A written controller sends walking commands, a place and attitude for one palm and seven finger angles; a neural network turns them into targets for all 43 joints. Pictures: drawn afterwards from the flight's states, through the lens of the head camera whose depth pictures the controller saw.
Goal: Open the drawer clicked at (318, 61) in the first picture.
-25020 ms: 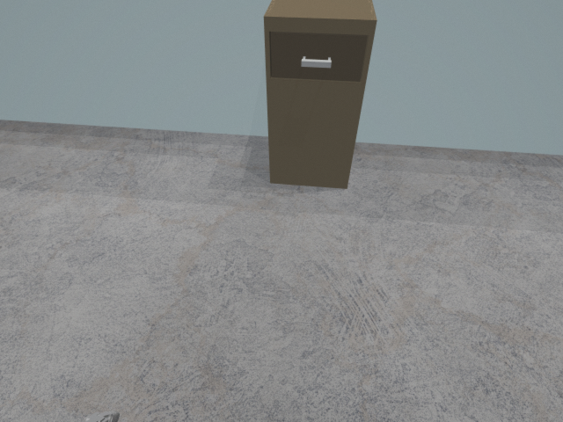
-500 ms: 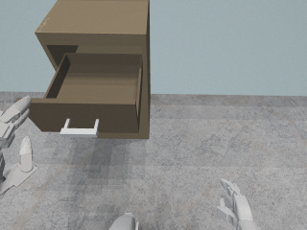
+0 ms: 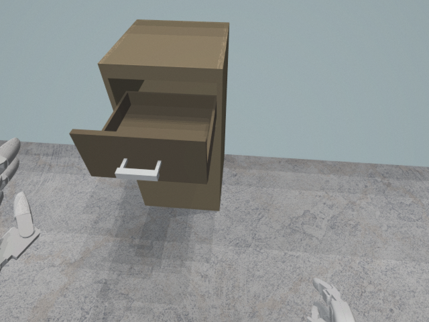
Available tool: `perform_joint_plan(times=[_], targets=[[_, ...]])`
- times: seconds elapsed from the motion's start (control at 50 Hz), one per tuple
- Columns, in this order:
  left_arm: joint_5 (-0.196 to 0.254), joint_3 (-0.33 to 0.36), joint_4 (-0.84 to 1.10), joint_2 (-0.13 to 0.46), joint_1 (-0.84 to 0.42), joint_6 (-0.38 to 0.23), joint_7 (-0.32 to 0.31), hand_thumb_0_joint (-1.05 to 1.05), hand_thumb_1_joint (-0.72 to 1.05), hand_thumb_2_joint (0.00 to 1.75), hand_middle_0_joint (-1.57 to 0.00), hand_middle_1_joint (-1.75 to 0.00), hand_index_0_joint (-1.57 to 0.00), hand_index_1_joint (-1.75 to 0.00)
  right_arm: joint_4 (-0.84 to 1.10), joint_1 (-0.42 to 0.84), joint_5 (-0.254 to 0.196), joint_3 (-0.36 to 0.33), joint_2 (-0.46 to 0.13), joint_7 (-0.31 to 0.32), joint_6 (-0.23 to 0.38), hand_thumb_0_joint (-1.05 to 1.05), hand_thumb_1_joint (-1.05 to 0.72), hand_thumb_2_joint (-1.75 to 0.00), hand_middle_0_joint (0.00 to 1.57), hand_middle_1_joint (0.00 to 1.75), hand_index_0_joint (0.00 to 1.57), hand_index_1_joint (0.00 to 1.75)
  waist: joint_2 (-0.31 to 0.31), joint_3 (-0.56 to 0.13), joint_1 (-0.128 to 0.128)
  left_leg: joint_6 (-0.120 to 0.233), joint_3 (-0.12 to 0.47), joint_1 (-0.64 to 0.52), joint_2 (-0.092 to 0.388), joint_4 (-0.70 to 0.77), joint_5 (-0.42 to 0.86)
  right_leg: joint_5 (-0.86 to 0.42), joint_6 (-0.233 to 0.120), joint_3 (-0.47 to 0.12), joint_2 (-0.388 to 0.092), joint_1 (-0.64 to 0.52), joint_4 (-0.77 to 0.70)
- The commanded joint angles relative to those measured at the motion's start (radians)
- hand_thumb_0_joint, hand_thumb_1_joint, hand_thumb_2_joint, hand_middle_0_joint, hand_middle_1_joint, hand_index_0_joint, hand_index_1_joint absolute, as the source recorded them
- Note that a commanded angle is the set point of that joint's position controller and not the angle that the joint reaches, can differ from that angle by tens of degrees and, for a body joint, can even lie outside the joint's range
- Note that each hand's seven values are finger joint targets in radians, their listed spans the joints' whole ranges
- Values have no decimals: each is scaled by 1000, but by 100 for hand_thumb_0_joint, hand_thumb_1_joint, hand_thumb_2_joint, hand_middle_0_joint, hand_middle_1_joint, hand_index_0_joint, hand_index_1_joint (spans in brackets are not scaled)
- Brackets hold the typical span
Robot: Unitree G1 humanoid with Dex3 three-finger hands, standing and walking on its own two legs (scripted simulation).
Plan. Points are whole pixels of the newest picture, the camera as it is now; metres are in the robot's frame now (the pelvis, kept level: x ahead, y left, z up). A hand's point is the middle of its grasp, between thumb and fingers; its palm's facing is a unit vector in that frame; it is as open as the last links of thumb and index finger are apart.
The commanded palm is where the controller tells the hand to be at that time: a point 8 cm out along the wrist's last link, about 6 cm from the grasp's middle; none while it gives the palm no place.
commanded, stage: stop stepping back and stand still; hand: left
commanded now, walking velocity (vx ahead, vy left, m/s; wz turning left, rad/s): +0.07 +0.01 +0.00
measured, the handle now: (139, 168) +0.53 +0.25 -0.07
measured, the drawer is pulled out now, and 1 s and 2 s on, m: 0.30 0.30 0.30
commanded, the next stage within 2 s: let the arm hang, fingers relaxed in 0.20 s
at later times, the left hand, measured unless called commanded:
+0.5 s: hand (110, 317) +0.16 +0.22 -0.10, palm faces +0.10 -0.94 -0.33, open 7.4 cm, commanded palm none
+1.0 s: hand out of the picture -0.04 +0.19 -0.16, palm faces +0.06 -0.97 -0.23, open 7.3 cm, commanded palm none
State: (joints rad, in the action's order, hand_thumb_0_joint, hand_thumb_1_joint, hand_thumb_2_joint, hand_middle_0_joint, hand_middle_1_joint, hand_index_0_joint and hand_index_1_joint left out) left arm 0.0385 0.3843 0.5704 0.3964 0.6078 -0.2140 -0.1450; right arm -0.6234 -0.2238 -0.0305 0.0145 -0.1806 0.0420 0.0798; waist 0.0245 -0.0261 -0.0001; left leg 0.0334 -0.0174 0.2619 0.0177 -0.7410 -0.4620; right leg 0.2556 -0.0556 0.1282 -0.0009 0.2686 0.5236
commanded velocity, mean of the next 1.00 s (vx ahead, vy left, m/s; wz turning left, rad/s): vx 0.00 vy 0.00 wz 0.00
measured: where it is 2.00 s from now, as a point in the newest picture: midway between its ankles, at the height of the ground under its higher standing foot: outside the picture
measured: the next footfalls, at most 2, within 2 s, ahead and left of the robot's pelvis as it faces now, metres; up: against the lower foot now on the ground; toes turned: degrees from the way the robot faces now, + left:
none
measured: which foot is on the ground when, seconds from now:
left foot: down 0.00-1.00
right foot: down 0.00-1.00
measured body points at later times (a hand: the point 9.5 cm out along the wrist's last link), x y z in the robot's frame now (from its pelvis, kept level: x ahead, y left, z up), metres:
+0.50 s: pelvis +0.00 +0.00 -0.01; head +0.00 -0.01 +0.44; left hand +0.15 +0.27 -0.07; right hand +0.12 -0.24 -0.14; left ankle -0.02 +0.12 -0.73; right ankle +0.01 -0.09 -0.73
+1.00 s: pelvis -0.01 +0.01 +0.01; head +0.00 +0.00 +0.46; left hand -0.04 +0.24 -0.14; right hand -0.02 -0.20 -0.16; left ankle -0.02 +0.12 -0.73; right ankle +0.01 -0.09 -0.73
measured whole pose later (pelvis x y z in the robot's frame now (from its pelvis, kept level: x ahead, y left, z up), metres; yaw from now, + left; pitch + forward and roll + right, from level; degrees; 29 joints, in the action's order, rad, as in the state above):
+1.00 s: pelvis -0.01 +0.01 +0.01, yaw +1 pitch -3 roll +0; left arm -0.01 0.01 -1.10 0.16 0.32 0.02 -0.03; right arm -1.08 -0.32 0.01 0.01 -0.13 0.03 -0.01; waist 0.03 0.06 0.00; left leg 0.01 -0.06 0.14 0.01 -0.42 -0.24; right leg 0.20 -0.03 0.08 0.00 0.17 0.41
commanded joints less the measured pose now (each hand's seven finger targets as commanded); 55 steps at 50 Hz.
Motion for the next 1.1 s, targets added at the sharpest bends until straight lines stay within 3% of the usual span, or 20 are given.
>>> perform_joint_plan(times=[0.0,0.04,0.06,0.08,0.1,0.14,0.22,0.26,0.28,0.3,0.34,0.36,0.4,0.44,0.5,0.58,0.64,0.74,0.84,1.08], targets=[[2,65,98,104,-60,-24,-5,0,90,90,-20,-30,-20,-30,152,96,9,-52,-123,7,25,0,-90,-90,20,30,20,30,-186,17,38,24,8,54,30,32,6,301,-91,-312,-276,87,-302],[-3,37,158,88,-43,-22,-16,0,90,90,-20,-30,-20,-30,158,103,19,-37,-119,21,35,0,-90,-90,20,30,20,30,-68,-12,43,20,-38,-74,1,307,112,307,-35,-175,-170,94,-193],[-2,36,230,104,-48,-30,-23,0,90,90,-20,-30,-20,-30,169,107,23,-40,-131,32,47,0,-90,-90,20,30,20,30,55,-11,41,22,17,-109,32,416,112,247,-7,-141,-126,84,-82],[-2,34,287,105,-51,-42,-30,0,90,90,-20,-30,-20,-30,179,106,37,-45,-153,35,56,0,-90,-90,20,30,20,30,225,8,29,64,266,-83,174,536,-28,233,32,-101,-42,129,103],[-20,41,331,124,-69,-43,-38,0,90,90,-20,-30,-20,-30,189,108,36,-45,-136,25,65,0,-90,-90,20,30,20,30,246,1,15,124,371,-57,273,571,-20,225,51,-74,-11,158,269],[-19,74,288,146,-35,-26,-38,0,90,90,-20,-30,-20,-30,165,111,26,-39,-110,17,86,0,-90,-90,20,30,20,30,154,38,9,137,296,82,256,568,-8,212,56,-112,-36,87,341],[-16,92,263,151,-5,-24,-41,0,90,90,-20,-30,-20,-30,151,107,15,-28,-132,12,109,0,-90,-90,20,30,20,30,117,64,-10,63,108,86,162,358,360,-16,69,-70,-30,-105,-102],[-13,98,227,150,5,-40,-30,0,90,90,-20,-30,-20,-30,154,109,13,-41,-141,7,103,0,-90,-90,20,30,20,30,7,36,13,12,58,94,79,252,338,-254,32,-188,-94,-167,-181],[-116,-259,-630,3,-75,133,112,0,90,90,-20,-30,-20,-30,-71,73,32,-99,-239,-57,85,0,-90,-90,20,30,20,30,-87,2,33,-16,8,135,31,1,305,-590,-18,-224,-251,-48,-9],[-95,-260,-651,-37,-101,193,128,0,90,90,-20,-30,-20,-30,-66,-49,18,-88,-135,-59,22,0,-90,-90,20,30,20,30,-121,-102,48,-38,29,41,19,7,170,-488,-76,-269,-262,-17,-31],[-89,-270,-687,-61,-153,206,131,0,90,90,-20,-30,-20,-30,-63,-68,33,-69,-116,-59,-26,0,-90,-90,20,30,20,30,-165,-77,31,-33,21,61,7,-10,62,-167,-79,-222,-256,50,-65],[-89,-279,-737,-68,-197,207,130,0,90,90,-20,-30,-20,-30,-58,-68,42,-64,-108,-61,-38,0,-90,-90,20,30,20,30,-248,-55,31,-27,24,82,-3,22,77,-186,-71,-202,-225,27,-57],[-82,-297,-839,-57,-242,215,127,0,90,90,-20,-30,-20,-30,-64,-55,54,-57,-123,-59,-54,0,-90,-90,20,30,20,30,-296,0,28,-8,39,35,6,122,231,-216,-42,-183,-195,40,-48],[-78,-309,-945,-63,-278,223,125,0,90,90,-20,-30,-20,-30,-83,-33,63,-56,-142,-49,-63,0,-90,-90,20,30,20,30,-248,22,17,5,72,-21,52,185,440,-280,-3,-174,-149,33,-36],[-65,-318,-1114,-67,-314,232,121,0,90,90,-20,-30,-20,-30,-142,-21,62,-42,-139,-34,-60,0,-90,-90,20,30,20,30,54,37,1,27,122,0,103,282,632,-232,23,-143,-85,-61,1],[-56,-329,-1324,-66,-278,217,120,0,90,90,-20,-30,-20,-30,-217,-43,45,-29,-112,-16,-68,0,-90,-90,20,30,20,30,48,-22,-8,-2,45,-55,68,281,486,-308,-5,-178,-112,-163,-88],[-56,-324,-1406,-100,-272,217,118,0,90,90,-20,-30,-20,-30,-266,-80,51,-30,-82,-10,-71,0,-90,-90,20,30,20,30,151,-30,-4,0,40,-63,67,314,387,-226,-11,-167,-106,-172,-120],[-52,-347,-1523,-121,-282,218,120,0,90,90,-20,-30,-20,-30,-335,-118,44,-30,-72,-6,-83,0,-90,-90,20,30,20,30,10,70,2,6,52,-52,80,359,313,-137,-4,-158,-104,-120,-183],[-50,-359,-1601,-135,-260,216,115,0,90,90,-20,-30,-20,-30,-394,-151,42,-27,-60,-6,-85,0,-90,-90,20,30,20,30,-44,118,2,10,53,-57,81,395,286,-67,0,-161,-102,-91,-213],[-52,-361,-1678,-169,-229,215,106,0,90,90,-20,-30,-20,-30,-475,-198,46,-25,-14,-4,-84,0,-90,-90,20,30,20,30,-19,171,2,14,58,-32,76,437,182,48,5,-158,-93,-34,-220]])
